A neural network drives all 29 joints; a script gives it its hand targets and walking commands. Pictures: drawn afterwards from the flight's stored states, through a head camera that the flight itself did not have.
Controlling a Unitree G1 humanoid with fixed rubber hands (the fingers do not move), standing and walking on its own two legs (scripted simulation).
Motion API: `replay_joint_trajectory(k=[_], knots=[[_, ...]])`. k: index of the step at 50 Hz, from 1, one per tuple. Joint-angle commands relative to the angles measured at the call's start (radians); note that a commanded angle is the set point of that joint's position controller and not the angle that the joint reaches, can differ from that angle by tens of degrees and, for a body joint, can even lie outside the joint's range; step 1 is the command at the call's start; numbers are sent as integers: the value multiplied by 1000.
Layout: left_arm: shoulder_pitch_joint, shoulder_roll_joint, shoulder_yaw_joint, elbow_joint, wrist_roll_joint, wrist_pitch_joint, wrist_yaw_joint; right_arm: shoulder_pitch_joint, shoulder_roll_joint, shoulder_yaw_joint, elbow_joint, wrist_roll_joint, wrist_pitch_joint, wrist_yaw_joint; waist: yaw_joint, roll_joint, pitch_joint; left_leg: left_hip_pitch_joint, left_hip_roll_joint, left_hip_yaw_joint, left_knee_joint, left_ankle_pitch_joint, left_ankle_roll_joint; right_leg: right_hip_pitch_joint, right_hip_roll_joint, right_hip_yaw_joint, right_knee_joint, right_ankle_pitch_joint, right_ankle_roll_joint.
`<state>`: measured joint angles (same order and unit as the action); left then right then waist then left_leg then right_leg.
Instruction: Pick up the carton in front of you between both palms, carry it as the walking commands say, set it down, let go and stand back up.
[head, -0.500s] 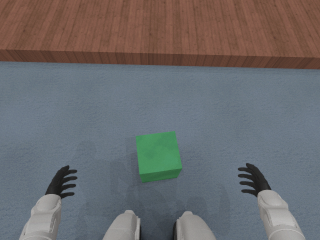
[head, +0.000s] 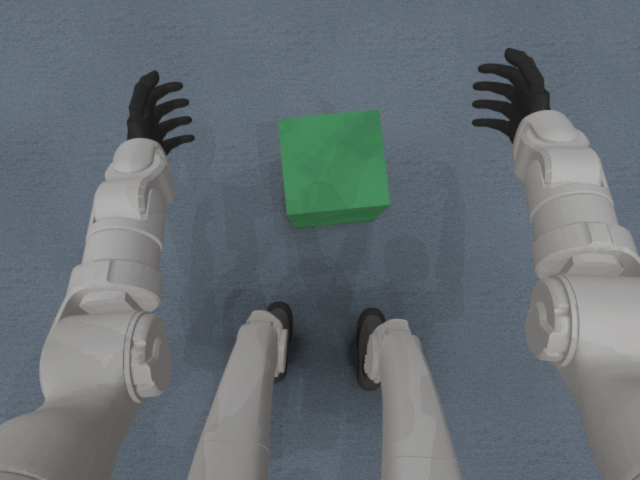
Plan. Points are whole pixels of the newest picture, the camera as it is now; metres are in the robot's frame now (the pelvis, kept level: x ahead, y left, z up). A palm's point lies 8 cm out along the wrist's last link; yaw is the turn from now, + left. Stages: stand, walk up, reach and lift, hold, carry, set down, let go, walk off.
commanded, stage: reach and lift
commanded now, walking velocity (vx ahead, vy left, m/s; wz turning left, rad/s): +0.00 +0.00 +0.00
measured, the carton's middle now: (332, 176) +0.54 +0.02 -0.54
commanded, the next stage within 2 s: none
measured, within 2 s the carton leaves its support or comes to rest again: leaves its support in 1.98 s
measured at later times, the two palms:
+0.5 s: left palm (205, 127) +0.52 +0.21 -0.20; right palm (461, 102) +0.58 -0.17 -0.20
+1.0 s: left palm (241, 172) +0.51 +0.20 -0.42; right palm (421, 156) +0.57 -0.16 -0.42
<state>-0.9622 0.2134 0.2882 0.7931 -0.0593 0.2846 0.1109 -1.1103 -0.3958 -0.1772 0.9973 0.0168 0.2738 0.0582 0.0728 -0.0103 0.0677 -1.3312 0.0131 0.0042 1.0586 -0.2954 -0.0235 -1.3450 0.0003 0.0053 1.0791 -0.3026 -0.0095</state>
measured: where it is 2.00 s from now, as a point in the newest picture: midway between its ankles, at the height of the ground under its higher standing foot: (322, 360)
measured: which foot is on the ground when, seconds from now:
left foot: down 0.00-1.00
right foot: down 0.00-1.00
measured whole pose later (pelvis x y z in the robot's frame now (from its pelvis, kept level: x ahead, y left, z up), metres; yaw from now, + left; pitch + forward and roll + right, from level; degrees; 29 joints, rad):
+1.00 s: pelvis -0.03 +0.00 -0.26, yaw +3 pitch +41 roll +3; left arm -1.46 0.26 0.24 1.04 -0.19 0.14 0.16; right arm -1.62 -0.50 -0.01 1.23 0.17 0.14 -0.04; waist 0.07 0.02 0.30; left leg -2.23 -0.03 -0.01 2.04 -0.53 -0.06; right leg -2.26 0.02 0.05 2.08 -0.54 0.01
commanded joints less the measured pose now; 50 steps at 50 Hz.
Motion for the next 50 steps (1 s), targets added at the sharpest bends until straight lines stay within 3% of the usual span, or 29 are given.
replay_joint_trajectory(k=[1, 7, 14, 19, 23, 26, 33, 38, 45, 50], knots=[[-332, 104, 50, -71, 16, -14, 12, -400, -155, -30, -32, -18, -19, 7, 22, -52, -878, 320, -56, 60, -95, -38, -36, 419, 48, -9, -105, -60, 25], [-452, 68, 137, -78, 82, -45, 8, -559, -145, -81, 10, -87, -48, 20, 41, -82, -989, 272, -68, 79, -59, 64, -41, 423, 64, -11, -68, 48, 27], [-359, 27, 188, -141, 131, -121, -20, -506, -65, -132, -65, -157, -104, 7, 37, -129, -1186, 161, -100, 79, -26, 388, -31, 629, 64, 34, 14, 559, 20], [-282, -23, 218, -111, 161, -190, -42, -402, 26, -172, -70, -181, -155, -3, 18, -122, -1094, -52, -100, 59, 43, 446, -37, 506, 50, 69, 100, 709, 20], [-256, -37, 226, -59, 177, -218, -44, -338, 34, -187, -46, -184, -180, -24, 5, -82, -1025, -135, -94, 55, 176, 369, -51, 207, 56, 47, 206, 539, 33], [-265, -34, 208, -40, 161, -228, -33, -334, 20, -169, -41, -162, -194, -42, 3, -58, -1028, -165, -90, 51, 286, 379, -59, 39, 65, 32, 304, 470, 35], [-386, 62, 64, -56, 1, -224, 26, -477, -109, -11, -80, 4, -204, -87, 3, -83, -1263, -150, -88, 56, 555, 394, -56, -32, 60, 3, 572, 407, 30], [-520, 134, -16, -67, -98, -187, 58, -623, -187, 95, -85, 108, -174, -105, 16, -108, -1332, -153, -79, 78, 686, 248, -50, -61, 52, -27, 696, 234, 33], [-694, 165, -47, 84, -139, -152, 63, -776, -211, 153, 77, 160, -138, -101, 19, -110, -1072, -298, -53, 83, 788, -32, -38, -207, 16, -19, 782, -63, 32], [-768, 182, -41, 202, -121, -177, 48, -828, -223, 162, 185, 158, -161, -93, 18, -81, -907, -348, -40, 75, 865, -64, -39, -298, 2, 2, 848, -101, 27]])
